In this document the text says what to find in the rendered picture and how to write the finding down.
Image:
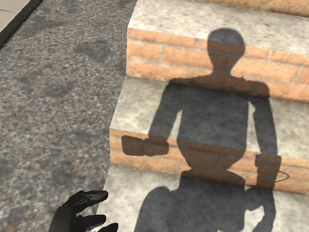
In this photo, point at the robot left hand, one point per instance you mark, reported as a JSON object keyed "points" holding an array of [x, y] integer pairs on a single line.
{"points": [[65, 219]]}

